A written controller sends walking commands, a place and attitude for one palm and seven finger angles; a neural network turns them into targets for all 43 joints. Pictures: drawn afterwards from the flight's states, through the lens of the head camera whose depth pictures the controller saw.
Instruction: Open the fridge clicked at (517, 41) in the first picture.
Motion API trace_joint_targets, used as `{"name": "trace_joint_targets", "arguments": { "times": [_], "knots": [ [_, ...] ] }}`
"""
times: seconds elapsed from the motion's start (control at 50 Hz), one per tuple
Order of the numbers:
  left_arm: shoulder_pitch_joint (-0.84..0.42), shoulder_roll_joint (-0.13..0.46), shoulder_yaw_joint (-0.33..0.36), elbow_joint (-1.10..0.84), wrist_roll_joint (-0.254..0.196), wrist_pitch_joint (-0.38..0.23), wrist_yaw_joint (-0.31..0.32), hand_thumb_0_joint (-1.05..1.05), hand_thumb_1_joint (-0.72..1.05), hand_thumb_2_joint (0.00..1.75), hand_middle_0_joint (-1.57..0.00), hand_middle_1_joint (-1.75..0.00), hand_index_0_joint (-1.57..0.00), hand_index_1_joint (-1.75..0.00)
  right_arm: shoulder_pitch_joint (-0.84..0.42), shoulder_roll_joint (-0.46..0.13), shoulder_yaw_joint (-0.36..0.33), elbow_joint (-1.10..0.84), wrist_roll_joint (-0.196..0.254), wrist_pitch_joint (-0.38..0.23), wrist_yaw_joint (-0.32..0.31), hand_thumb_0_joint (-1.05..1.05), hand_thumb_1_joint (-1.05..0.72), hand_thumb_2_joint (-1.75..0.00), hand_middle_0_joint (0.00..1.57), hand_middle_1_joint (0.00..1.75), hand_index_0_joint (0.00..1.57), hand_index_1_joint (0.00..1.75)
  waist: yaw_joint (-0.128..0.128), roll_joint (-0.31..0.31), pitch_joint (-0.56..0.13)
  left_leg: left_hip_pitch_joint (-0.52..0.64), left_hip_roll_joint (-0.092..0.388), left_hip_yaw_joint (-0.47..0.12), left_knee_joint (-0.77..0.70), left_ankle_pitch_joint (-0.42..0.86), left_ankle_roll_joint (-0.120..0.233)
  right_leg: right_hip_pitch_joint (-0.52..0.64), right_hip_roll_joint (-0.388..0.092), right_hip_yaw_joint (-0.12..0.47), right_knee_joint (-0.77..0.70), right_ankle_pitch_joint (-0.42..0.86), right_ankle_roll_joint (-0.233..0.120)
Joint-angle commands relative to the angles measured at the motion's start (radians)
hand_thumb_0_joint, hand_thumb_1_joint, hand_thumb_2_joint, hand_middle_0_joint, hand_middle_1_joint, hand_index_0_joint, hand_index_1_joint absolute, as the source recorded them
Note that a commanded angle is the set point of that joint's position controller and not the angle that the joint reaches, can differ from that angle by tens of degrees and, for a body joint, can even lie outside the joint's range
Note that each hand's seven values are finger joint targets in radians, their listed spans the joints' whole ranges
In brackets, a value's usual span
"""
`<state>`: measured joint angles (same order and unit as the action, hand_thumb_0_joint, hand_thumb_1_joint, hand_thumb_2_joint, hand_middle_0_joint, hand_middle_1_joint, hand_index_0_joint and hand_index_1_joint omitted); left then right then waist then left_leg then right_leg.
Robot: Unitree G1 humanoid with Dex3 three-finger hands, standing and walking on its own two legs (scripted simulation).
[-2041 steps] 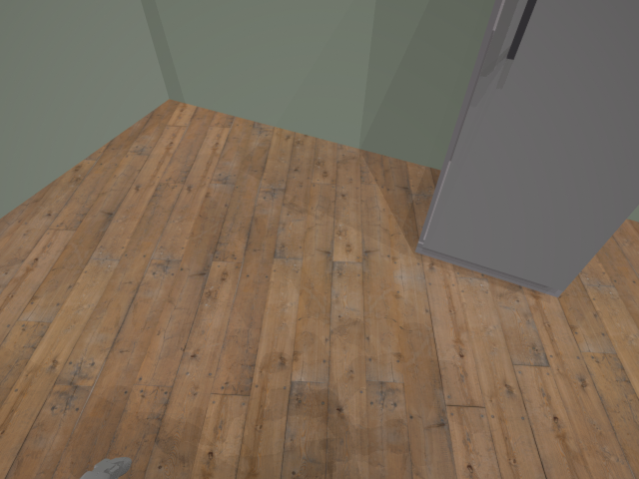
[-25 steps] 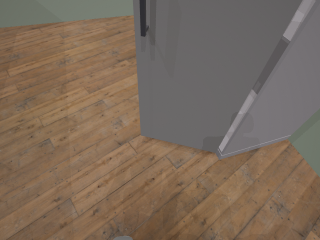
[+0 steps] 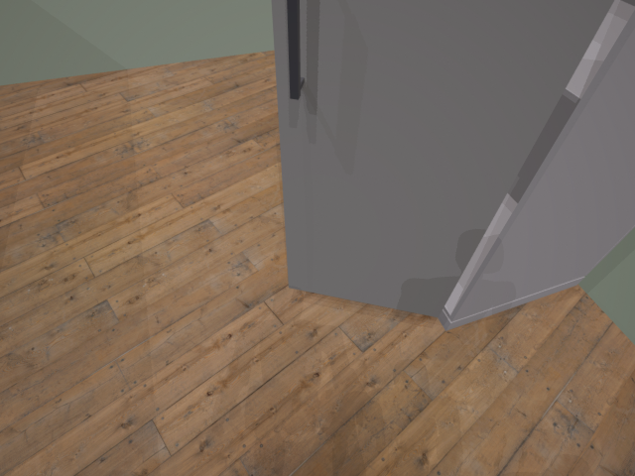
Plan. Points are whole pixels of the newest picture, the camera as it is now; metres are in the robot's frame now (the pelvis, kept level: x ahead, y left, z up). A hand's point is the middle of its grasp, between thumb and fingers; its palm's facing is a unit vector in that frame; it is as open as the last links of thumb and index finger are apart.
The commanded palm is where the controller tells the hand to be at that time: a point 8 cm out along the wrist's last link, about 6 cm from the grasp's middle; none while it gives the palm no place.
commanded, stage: let the arm hang, fingers relaxed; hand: left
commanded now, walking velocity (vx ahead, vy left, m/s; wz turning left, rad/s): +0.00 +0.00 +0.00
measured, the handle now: (296, 8) +0.76 +0.08 +0.23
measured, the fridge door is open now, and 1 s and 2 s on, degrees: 58 58 58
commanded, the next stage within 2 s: look to check the result in 0.18 s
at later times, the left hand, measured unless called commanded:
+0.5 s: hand out of the picture +0.02 +0.18 -0.18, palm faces -0.03 -0.98 -0.20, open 7.4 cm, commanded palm none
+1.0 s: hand out of the picture +0.04 +0.17 -0.18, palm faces -0.03 -0.98 -0.19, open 7.4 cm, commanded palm none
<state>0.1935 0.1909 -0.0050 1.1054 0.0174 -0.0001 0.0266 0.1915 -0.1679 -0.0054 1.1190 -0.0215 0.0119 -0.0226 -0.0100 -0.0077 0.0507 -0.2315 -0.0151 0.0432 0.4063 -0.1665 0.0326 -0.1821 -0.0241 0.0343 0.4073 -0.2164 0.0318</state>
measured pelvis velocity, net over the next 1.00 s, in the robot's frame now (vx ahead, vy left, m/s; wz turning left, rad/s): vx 0.02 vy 0.00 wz -0.02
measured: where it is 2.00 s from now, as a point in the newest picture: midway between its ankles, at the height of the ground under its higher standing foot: outside the picture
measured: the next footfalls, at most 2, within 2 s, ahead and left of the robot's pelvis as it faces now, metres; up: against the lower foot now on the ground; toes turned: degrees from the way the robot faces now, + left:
none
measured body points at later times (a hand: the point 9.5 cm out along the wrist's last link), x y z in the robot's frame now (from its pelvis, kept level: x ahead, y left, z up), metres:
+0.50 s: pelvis +0.01 +0.00 +0.00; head +0.04 +0.01 +0.45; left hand +0.02 +0.23 -0.16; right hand +0.02 -0.23 -0.16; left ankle +0.03 +0.10 -0.74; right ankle +0.00 -0.14 -0.74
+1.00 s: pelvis +0.02 +0.00 +0.00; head +0.04 +0.01 +0.45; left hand +0.04 +0.23 -0.16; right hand +0.03 -0.23 -0.16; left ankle +0.03 +0.10 -0.74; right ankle +0.00 -0.14 -0.74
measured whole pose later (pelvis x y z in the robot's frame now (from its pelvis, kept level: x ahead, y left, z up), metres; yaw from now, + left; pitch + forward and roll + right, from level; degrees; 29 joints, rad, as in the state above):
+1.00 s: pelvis +0.02 +0.00 +0.00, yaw -1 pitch -1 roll +0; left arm 0.22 0.17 -0.01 1.14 0.01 -0.01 0.04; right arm 0.21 -0.15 -0.01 1.16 -0.01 0.01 -0.03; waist -0.01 -0.02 0.06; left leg -0.19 -0.01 0.06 0.40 -0.19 0.03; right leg -0.14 -0.02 0.05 0.38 -0.23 0.03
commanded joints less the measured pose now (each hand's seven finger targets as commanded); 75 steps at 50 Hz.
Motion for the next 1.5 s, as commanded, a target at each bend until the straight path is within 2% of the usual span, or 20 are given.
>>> {"name": "trace_joint_targets", "arguments": {
  "times": [0.0, 0.04, 0.18, 0.34, 0.36, 0.46, 0.54, 0.56, 0.58, 0.72, 0.82, 0.86, 0.94, 0.98, 1.04, 1.06, 1.22, 1.36, 1.42, 1.48],
  "knots": [
    [0.058, 0.114, 0.017, -0.016, 0.005, -0.007, 0.007, 0.0, 0.9, 0.9, -0.2, -0.3, -0.2, -0.3, 0.045, -0.123, -0.026, -0.023, 0.004, -0.015, -0.003, 0.0, -0.9, -0.9, 0.2, 0.3, 0.2, 0.3, 0.003, 0.014, -0.024, 0.066, 0.129, -0.107, -0.098, 0.028, 0.002, -0.05, -0.058, 0.04, -0.065, 0.035, -0.05],
    [0.063, 0.111, 0.016, -0.014, 0.006, -0.008, 0.007, 0.0, 0.9, 0.9, -0.2, -0.3, -0.2, -0.3, 0.041, -0.122, -0.025, -0.021, 0.003, -0.015, -0.003, 0.0, -0.9, -0.9, 0.2, 0.3, 0.2, 0.3, 0.002, 0.033, -0.015, 0.063, 0.126, -0.103, -0.102, 0.022, 0.0, -0.05, -0.057, 0.042, -0.07, 0.035, -0.05],
    [0.075, 0.104, 0.014, -0.002, 0.004, -0.013, 0.009, 0.0, 0.9, 0.9, -0.2, -0.3, -0.2, -0.3, 0.038, -0.116, -0.024, -0.014, 0.007, -0.018, -0.006, 0.0, -0.9, -0.9, 0.2, 0.3, 0.2, 0.3, 0.001, 0.019, -0.039, 0.094, 0.124, -0.091, -0.08, 0.086, 0.0, -0.033, -0.064, 0.049, -0.074, 0.081, -0.049],
    [0.086, 0.1, 0.011, 0.009, 0.003, -0.011, 0.009, 0.0, 0.9, 0.9, -0.2, -0.3, -0.2, -0.3, 0.04, -0.113, -0.024, -0.003, 0.007, -0.014, -0.007, 0.0, -0.9, -0.9, 0.2, 0.3, 0.2, 0.3, 0.001, 0.017, -0.011, 0.087, 0.119, -0.089, -0.086, 0.045, -0.001, -0.041, -0.062, 0.051, -0.088, 0.056, -0.051],
    [0.095, 0.102, 0.013, 0.01, 0.003, -0.013, 0.01, 0.0, 0.9, 0.9, -0.2, -0.3, -0.2, -0.3, 0.048, -0.114, -0.025, -0.002, 0.008, -0.015, -0.007, 0.0, -0.9, -0.9, 0.2, 0.3, 0.2, 0.3, 0.003, 0.013, -0.037, 0.101, 0.12, -0.087, -0.08, 0.06, 0.0, -0.03, -0.064, 0.051, -0.085, 0.066, -0.052],
    [0.097, 0.103, 0.012, 0.011, 0.003, -0.014, 0.011, 0.0, 0.9, 0.9, -0.2, -0.3, -0.2, -0.3, 0.055, -0.111, -0.024, 0.003, 0.01, -0.016, -0.008, 0.0, -0.9, -0.9, 0.2, 0.3, 0.2, 0.3, 0.003, -0.008, -0.036, 0.104, 0.12, -0.085, -0.073, 0.089, 0.0, -0.025, -0.067, 0.053, -0.084, 0.09, -0.052],
    [0.091, 0.098, 0.011, 0.015, 0.001, -0.012, 0.012, 0.0, 0.9, 0.9, -0.2, -0.3, -0.2, -0.3, 0.056, -0.105, -0.023, 0.011, 0.008, -0.015, -0.009, 0.0, -0.9, -0.9, 0.2, 0.3, 0.2, 0.3, 0.003, 0.012, -0.011, 0.089, 0.12, -0.084, -0.08, 0.074, -0.001, -0.028, -0.065, 0.053, -0.085, 0.076, -0.053],
    [0.099, 0.101, 0.012, 0.013, 0.002, -0.014, 0.013, 0.0, 0.9, 0.9, -0.2, -0.3, -0.2, -0.3, 0.063, -0.106, -0.024, 0.008, 0.009, -0.016, -0.009, 0.0, -0.9, -0.9, 0.2, 0.3, 0.2, 0.3, 0.004, -0.011, -0.035, 0.102, 0.121, -0.087, -0.072, 0.096, 0.0, -0.019, -0.064, 0.054, -0.083, 0.094, -0.053],
    [0.094, 0.098, 0.012, 0.014, 0.001, -0.014, 0.012, 0.0, 0.9, 0.9, -0.2, -0.3, -0.2, -0.3, 0.062, -0.104, -0.024, 0.01, 0.008, -0.017, -0.009, 0.0, -0.9, -0.9, 0.2, 0.3, 0.2, 0.3, 0.002, 0.003, -0.038, 0.104, 0.121, -0.081, -0.073, 0.094, 0.0, -0.017, -0.068, 0.053, -0.083, 0.094, -0.052],
    [0.088, 0.094, 0.012, 0.012, 0.001, -0.012, 0.012, 0.0, 0.9, 0.9, -0.2, -0.3, -0.2, -0.3, 0.06, -0.098, -0.023, 0.014, 0.007, -0.014, -0.009, 0.0, -0.9, -0.9, 0.2, 0.3, 0.2, 0.3, 0.001, 0.015, 0.003, 0.084, 0.119, -0.08, -0.082, 0.063, -0.004, -0.034, -0.063, 0.056, -0.092, 0.066, -0.053],
    [0.09, 0.094, 0.012, 0.008, 0.001, -0.014, 0.012, 0.0, 0.9, 0.9, -0.2, -0.3, -0.2, -0.3, 0.066, -0.1, -0.024, 0.011, 0.007, -0.016, -0.009, 0.0, -0.9, -0.9, 0.2, 0.3, 0.2, 0.3, 0.001, 0.017, -0.018, 0.094, 0.12, -0.081, -0.08, 0.078, -0.002, -0.023, -0.063, 0.057, -0.086, 0.083, -0.053],
    [0.095, 0.099, 0.013, 0.009, 0.001, -0.016, 0.013, 0.0, 0.9, 0.9, -0.2, -0.3, -0.2, -0.3, 0.069, -0.103, -0.025, 0.01, 0.01, -0.018, -0.009, 0.0, -0.9, -0.9, 0.2, 0.3, 0.2, 0.3, 0.003, -0.007, -0.037, 0.109, 0.122, -0.081, -0.073, 0.098, -0.002, -0.016, -0.064, 0.054, -0.087, 0.098, -0.053],
    [0.087, 0.091, 0.012, 0.009, 0.001, -0.014, 0.013, 0.0, 0.9, 0.9, -0.2, -0.3, -0.2, -0.3, 0.062, -0.098, -0.024, 0.011, 0.008, -0.016, -0.01, 0.0, -0.9, -0.9, 0.2, 0.3, 0.2, 0.3, 0.002, 0.011, 0.002, 0.092, 0.121, -0.08, -0.086, 0.074, -0.003, -0.032, -0.063, 0.053, -0.091, 0.076, -0.052],
    [0.092, 0.094, 0.013, 0.01, 0.001, -0.015, 0.012, 0.0, 0.9, 0.9, -0.2, -0.3, -0.2, -0.3, 0.068, -0.099, -0.026, 0.012, 0.009, -0.018, -0.01, 0.0, -0.9, -0.9, 0.2, 0.3, 0.2, 0.3, 0.001, 0.008, -0.023, 0.106, 0.122, -0.078, -0.078, 0.092, -0.003, -0.021, -0.063, 0.054, -0.088, 0.092, -0.052],
    [0.095, 0.09, 0.012, 0.011, 0.001, -0.013, 0.012, 0.0, 0.9, 0.9, -0.2, -0.3, -0.2, -0.3, 0.064, -0.1, -0.024, 0.011, 0.008, -0.018, -0.011, 0.0, -0.9, -0.9, 0.2, 0.3, 0.2, 0.3, 0.003, 0.025, -0.007, 0.101, 0.123, -0.077, -0.085, 0.087, -0.002, -0.026, -0.063, 0.052, -0.088, 0.086, -0.052],
    [0.101, 0.096, 0.012, 0.011, 0.001, -0.015, 0.013, 0.0, 0.9, 0.9, -0.2, -0.3, -0.2, -0.3, 0.068, -0.101, -0.025, 0.008, 0.011, -0.018, -0.01, 0.0, -0.9, -0.9, 0.2, 0.3, 0.2, 0.3, 0.004, 0.006, -0.018, 0.107, 0.123, -0.079, -0.082, 0.093, -0.002, -0.022, -0.063, 0.053, -0.091, 0.09, -0.052],
    [0.097, 0.089, 0.012, 0.015, 0.002, -0.012, 0.012, 0.0, 0.9, 0.9, -0.2, -0.3, -0.2, -0.3, 0.065, -0.101, -0.024, 0.011, 0.009, -0.018, -0.011, 0.0, -0.9, -0.9, 0.2, 0.3, 0.2, 0.3, 0.002, 0.014, 0.002, 0.097, 0.124, -0.082, -0.099, 0.058, -0.001, -0.033, -0.06, 0.052, -0.09, 0.059, -0.052],
    [0.108, 0.093, 0.012, 0.016, 0.002, -0.014, 0.013, 0.0, 0.9, 0.9, -0.2, -0.3, -0.2, -0.3, 0.072, -0.103, -0.024, 0.01, 0.011, -0.019, -0.012, 0.0, -0.9, -0.9, 0.2, 0.3, 0.2, 0.3, 0.004, 0.003, -0.018, 0.113, 0.124, -0.081, -0.087, 0.091, 0.0, -0.025, -0.061, 0.052, -0.089, 0.083, -0.052],
    [0.105, 0.087, 0.012, 0.017, 0.001, -0.012, 0.012, 0.0, 0.9, 0.9, -0.2, -0.3, -0.2, -0.3, 0.069, -0.1, -0.023, 0.011, 0.009, -0.019, -0.012, 0.0, -0.9, -0.9, 0.2, 0.3, 0.2, 0.3, 0.004, 0.017, 0.004, 0.1, 0.122, -0.081, -0.094, 0.07, 0.0, -0.033, -0.061, 0.052, -0.089, 0.07, -0.052],
    [0.11, 0.09, 0.012, 0.017, 0.001, -0.015, 0.012, 0.0, 0.9, 0.9, -0.2, -0.3, -0.2, -0.3, 0.073, -0.098, -0.024, 0.012, 0.01, -0.019, -0.012, 0.0, -0.9, -0.9, 0.2, 0.3, 0.2, 0.3, 0.002, -0.003, -0.013, 0.109, 0.122, -0.081, -0.088, 0.084, 0.0, -0.025, -0.064, 0.055, -0.093, 0.082, -0.053]
  ]
}}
